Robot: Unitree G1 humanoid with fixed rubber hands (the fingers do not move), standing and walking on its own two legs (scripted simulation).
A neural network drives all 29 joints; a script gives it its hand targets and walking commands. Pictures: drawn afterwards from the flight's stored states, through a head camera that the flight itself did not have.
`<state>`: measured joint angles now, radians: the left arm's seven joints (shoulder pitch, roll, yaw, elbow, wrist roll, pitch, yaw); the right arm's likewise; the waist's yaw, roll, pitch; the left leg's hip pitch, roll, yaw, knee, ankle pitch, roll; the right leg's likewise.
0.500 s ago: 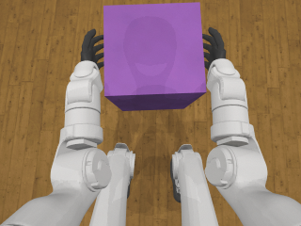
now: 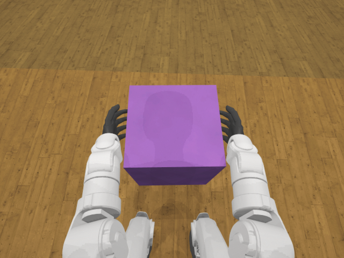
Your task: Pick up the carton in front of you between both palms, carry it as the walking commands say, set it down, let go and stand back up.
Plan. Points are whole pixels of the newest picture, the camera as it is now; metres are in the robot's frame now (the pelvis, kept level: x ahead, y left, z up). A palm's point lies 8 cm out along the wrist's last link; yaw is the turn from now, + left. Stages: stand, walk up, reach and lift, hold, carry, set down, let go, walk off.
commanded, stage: reach and lift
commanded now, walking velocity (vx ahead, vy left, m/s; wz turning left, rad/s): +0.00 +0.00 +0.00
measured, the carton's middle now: (172, 141) +0.41 +0.01 -0.10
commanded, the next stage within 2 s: hold in 1.54 s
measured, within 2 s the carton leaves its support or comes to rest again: neither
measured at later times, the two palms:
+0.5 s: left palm (88, 128) +0.35 +0.15 +0.12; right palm (265, 132) +0.35 -0.15 +0.12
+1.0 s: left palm (81, 125) +0.34 +0.15 +0.15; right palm (273, 130) +0.34 -0.15 +0.15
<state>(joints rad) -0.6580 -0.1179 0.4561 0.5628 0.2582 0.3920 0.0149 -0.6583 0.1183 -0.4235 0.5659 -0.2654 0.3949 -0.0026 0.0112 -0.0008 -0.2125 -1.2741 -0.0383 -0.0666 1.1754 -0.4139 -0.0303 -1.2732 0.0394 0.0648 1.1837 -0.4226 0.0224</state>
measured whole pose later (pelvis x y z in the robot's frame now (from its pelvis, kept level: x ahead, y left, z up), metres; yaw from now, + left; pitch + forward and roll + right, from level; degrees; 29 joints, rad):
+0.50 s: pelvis +0.04 +0.00 +0.11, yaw +0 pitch +5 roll +0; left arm -0.30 -0.16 0.30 0.39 0.26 0.51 0.01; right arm -0.30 0.16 -0.29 0.38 -0.25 0.51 0.01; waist 0.00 0.00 -0.09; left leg -0.39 -0.02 -0.07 0.55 -0.25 -0.01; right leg -0.38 0.02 0.07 0.55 -0.25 0.01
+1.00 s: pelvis +0.04 +0.00 +0.12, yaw +0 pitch -5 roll +0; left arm -0.34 -0.17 0.32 0.37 0.31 0.61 -0.02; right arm -0.33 0.17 -0.31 0.35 -0.31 0.62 0.04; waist 0.00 0.00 0.04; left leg -0.15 -0.01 -0.08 0.44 -0.21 -0.01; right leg -0.14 0.01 0.07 0.43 -0.21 0.01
